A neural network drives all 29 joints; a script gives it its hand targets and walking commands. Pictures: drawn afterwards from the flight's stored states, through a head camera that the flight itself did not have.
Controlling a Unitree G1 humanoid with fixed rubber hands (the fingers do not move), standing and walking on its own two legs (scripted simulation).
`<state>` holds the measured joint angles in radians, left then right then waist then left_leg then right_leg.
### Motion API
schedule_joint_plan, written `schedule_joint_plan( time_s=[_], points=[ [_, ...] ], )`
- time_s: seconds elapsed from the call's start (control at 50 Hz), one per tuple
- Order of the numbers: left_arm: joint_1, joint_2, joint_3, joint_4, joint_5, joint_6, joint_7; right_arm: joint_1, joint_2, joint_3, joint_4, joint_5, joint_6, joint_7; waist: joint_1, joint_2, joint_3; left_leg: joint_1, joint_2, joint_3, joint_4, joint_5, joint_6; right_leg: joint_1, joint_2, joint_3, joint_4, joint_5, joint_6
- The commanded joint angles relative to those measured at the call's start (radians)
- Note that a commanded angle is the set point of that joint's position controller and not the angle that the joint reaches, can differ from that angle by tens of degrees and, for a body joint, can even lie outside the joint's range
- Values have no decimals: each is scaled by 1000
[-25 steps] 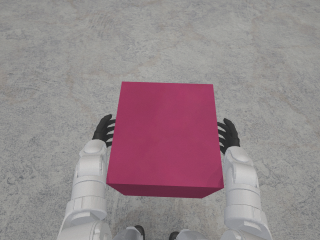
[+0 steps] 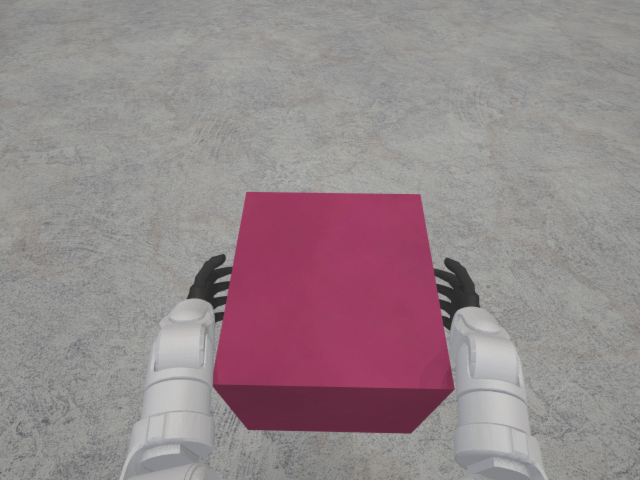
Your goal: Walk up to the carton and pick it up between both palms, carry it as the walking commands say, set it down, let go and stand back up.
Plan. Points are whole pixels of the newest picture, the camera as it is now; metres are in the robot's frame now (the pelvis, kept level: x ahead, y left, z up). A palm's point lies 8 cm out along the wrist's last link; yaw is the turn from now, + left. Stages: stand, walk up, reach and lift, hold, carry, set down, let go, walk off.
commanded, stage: reach and lift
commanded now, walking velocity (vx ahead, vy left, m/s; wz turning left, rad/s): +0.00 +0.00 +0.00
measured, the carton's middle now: (331, 316) +0.34 -0.01 -0.03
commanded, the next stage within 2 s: hold in 1.34 s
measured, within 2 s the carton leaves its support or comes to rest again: neither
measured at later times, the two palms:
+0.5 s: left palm (198, 316) +0.30 +0.16 +0.05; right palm (468, 318) +0.28 -0.18 +0.05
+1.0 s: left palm (196, 322) +0.29 +0.16 +0.04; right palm (466, 318) +0.29 -0.18 +0.05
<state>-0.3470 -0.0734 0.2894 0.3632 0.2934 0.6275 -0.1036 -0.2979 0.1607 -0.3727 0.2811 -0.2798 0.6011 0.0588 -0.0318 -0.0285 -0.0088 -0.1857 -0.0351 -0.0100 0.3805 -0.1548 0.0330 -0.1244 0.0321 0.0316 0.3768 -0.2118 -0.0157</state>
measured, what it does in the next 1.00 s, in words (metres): stands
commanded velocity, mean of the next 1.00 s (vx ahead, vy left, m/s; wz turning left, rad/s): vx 0.00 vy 0.00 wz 0.00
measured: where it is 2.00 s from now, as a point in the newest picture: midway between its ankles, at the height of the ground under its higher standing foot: outside the picture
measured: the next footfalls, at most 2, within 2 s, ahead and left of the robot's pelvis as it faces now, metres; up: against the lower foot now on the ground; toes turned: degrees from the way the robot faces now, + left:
none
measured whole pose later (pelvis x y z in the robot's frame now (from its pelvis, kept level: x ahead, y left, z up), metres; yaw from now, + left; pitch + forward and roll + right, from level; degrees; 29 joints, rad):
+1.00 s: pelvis +0.01 -0.01 +0.00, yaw +0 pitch -7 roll +0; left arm -0.20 -0.10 0.24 0.13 0.24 0.75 -0.07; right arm -0.19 0.14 -0.27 0.13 -0.24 0.71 0.06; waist 0.00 -0.02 0.05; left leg -0.04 -0.03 -0.01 0.31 -0.15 0.02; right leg 0.01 0.04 0.03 0.33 -0.22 -0.03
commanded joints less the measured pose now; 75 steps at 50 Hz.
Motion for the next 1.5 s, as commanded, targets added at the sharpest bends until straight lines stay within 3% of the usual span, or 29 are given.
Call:
schedule_joint_plan(
  time_s=[0.0,0.28,0.94,1.48],
  points=[
    [-484,-830,-522,-70,-215,-21,-203,-427,851,546,37,188,47,192,-6,32,-226,225,-24,-84,-47,118,-11,-18,29,61,-80,150,-2],
    [-429,-813,-537,-177,-232,62,-155,-407,767,580,-57,206,113,188,6,30,-148,271,-19,-81,-76,116,-20,17,28,55,-100,132,-5],
    [-306,-726,-575,-310,-253,86,-118,-296,687,630,-164,221,115,145,32,23,-147,302,-32,-72,-74,196,-16,50,24,64,-102,214,-4],
    [-293,-723,-585,-316,-258,92,-112,-297,671,640,-179,222,114,143,37,22,-126,288,-31,-69,-68,133,-17,19,20,62,-99,146,-9]
  ],
)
